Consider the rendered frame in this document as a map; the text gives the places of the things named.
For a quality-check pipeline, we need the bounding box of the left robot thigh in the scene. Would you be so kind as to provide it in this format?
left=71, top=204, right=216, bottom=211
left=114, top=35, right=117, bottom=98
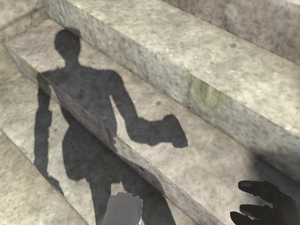
left=101, top=192, right=143, bottom=225

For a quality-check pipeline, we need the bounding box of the right robot hand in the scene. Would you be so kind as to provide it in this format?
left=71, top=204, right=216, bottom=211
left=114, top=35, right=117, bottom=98
left=230, top=180, right=300, bottom=225

